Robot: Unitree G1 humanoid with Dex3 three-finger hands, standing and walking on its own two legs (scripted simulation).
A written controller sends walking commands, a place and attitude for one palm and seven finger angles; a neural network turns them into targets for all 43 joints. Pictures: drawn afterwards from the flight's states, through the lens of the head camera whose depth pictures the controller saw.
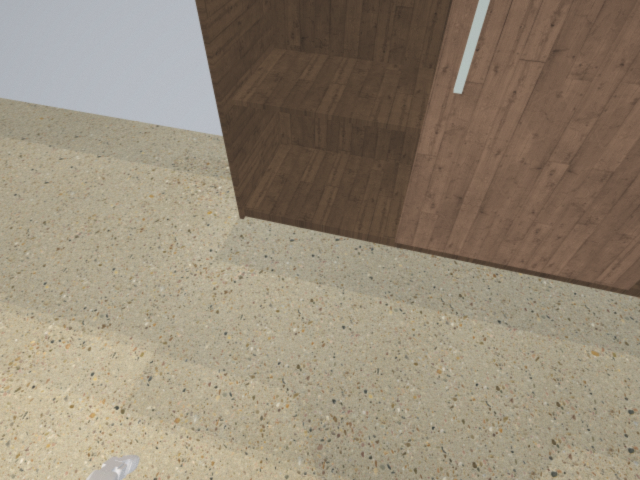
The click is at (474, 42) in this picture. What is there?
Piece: wardrobe's sliding door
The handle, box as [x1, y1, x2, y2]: [453, 0, 489, 93]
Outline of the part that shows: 489,0 479,0 453,92 461,93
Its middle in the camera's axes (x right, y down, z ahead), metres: +0.37 -0.50 +0.94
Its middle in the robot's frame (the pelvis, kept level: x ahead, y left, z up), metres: +1.07 -0.31 +0.11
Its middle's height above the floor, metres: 0.87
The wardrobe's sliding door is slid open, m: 0.67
